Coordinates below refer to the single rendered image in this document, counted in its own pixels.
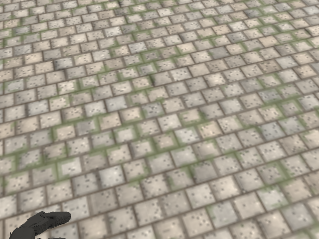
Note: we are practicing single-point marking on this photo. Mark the robot left hand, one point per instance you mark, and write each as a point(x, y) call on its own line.
point(39, 223)

